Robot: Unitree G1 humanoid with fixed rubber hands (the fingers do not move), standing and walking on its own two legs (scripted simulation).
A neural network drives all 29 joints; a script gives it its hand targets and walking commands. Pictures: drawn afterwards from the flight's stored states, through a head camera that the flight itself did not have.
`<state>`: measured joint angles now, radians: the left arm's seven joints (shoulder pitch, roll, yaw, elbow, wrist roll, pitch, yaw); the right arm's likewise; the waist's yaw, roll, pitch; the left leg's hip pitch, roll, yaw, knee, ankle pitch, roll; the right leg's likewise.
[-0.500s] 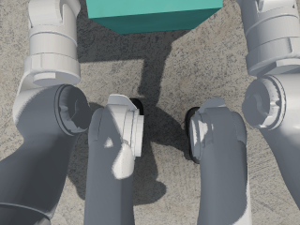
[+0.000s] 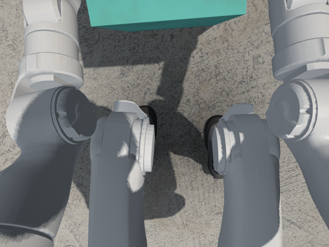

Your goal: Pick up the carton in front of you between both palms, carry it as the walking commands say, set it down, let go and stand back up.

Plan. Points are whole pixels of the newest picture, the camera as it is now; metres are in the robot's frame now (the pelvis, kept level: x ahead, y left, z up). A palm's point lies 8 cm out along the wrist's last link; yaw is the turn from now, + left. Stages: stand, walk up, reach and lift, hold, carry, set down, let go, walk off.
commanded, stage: set down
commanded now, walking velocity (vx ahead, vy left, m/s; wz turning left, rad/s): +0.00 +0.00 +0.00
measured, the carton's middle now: out of the picture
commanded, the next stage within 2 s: let go in 1.26 s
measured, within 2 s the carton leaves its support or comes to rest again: neither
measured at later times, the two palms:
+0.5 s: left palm out of the picture +0.56 +0.22 -0.09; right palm out of the picture +0.58 -0.14 -0.08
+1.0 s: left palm out of the picture +0.56 +0.24 +0.07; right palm out of the picture +0.59 -0.15 +0.07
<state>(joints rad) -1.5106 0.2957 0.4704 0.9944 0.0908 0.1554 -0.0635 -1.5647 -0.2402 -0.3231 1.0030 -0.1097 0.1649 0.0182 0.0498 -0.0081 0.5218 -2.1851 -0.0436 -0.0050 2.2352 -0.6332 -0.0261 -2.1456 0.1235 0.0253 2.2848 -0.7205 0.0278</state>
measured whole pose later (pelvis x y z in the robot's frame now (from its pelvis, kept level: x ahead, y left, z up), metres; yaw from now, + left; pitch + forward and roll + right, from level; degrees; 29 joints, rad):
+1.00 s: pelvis +0.01 +0.01 +0.17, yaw -2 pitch +47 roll -1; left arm -1.34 0.35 0.28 0.88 -0.10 0.25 0.06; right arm -1.41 -0.37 -0.20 0.95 0.08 0.26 -0.06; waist 0.06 -0.03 0.05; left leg -1.96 -0.04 -0.02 1.60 -0.46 0.00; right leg -1.93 0.07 0.03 1.62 -0.52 0.02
